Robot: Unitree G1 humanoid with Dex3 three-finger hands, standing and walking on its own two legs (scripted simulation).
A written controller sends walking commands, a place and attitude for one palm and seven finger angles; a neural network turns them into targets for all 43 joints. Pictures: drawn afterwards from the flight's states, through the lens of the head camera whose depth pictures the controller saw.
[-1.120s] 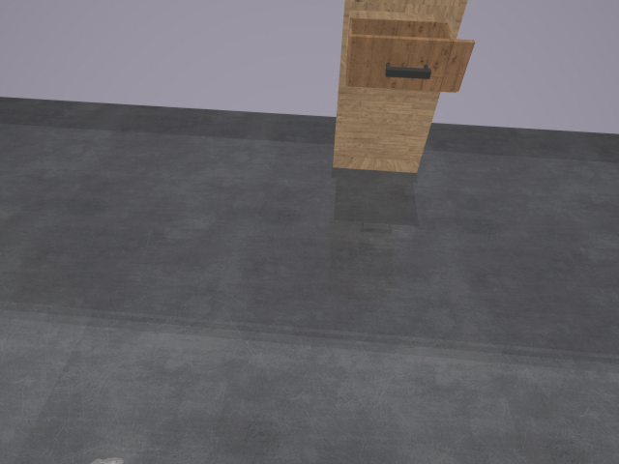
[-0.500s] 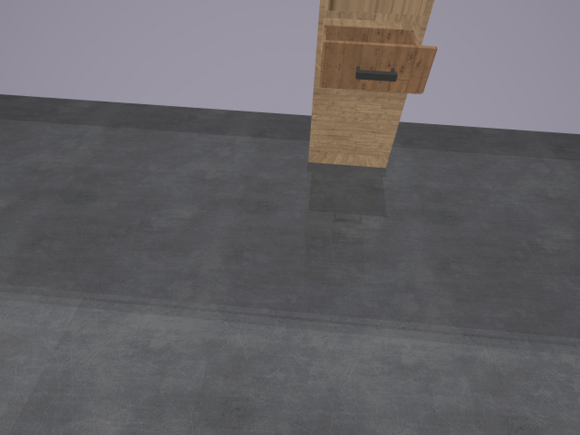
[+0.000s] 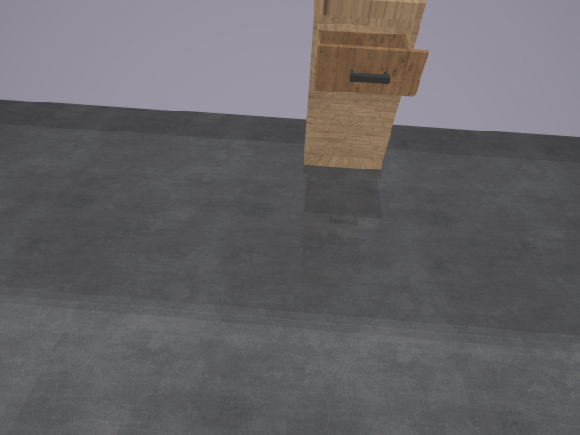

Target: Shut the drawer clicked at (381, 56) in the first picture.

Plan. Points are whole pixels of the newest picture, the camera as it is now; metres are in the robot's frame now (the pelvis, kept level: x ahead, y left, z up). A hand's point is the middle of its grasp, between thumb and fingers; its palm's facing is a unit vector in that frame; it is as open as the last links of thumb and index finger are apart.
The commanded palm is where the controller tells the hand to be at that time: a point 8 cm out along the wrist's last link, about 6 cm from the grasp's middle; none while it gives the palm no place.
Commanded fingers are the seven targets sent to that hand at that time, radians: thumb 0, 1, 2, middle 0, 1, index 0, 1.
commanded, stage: look at it before walking up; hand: left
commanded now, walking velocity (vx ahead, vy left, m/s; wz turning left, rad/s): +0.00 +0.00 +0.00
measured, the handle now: (369, 75) +1.27 -0.21 -0.09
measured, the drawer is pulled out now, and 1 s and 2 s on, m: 0.30 0.30 0.30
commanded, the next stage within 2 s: walk to a spot facing it in 0.62 s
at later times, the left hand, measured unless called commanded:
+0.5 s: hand out of the picture +0.05 +0.24 -0.16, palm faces -0.02 -0.95 -0.30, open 7.4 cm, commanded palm none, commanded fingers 0.00 0.90 0.90 -0.20 -0.30 -0.20 -0.30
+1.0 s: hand out of the picture +0.05 +0.20 -0.18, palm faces -0.08 -0.97 -0.22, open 7.4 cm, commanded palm none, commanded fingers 0.00 0.90 0.90 -0.20 -0.30 -0.20 -0.30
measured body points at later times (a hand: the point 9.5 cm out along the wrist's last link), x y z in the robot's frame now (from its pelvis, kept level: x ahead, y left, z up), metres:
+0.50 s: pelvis +0.00 +0.00 +0.00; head +0.01 +0.00 +0.45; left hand +0.05 +0.29 -0.14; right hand +0.06 -0.28 -0.14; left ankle -0.01 +0.13 -0.74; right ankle +0.00 -0.11 -0.74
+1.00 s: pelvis +0.04 +0.00 -0.01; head +0.04 -0.01 +0.44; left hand +0.06 +0.25 -0.16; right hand +0.04 -0.26 -0.16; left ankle -0.01 +0.13 -0.74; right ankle +0.00 -0.10 -0.73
